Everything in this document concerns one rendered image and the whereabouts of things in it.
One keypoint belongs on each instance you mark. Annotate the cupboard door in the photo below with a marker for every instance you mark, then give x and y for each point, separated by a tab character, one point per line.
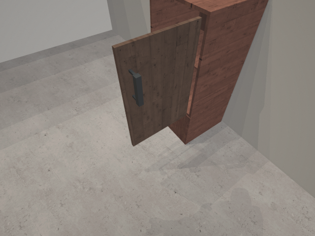
165	60

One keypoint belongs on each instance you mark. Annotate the handle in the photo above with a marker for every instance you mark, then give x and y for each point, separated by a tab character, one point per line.
137	81

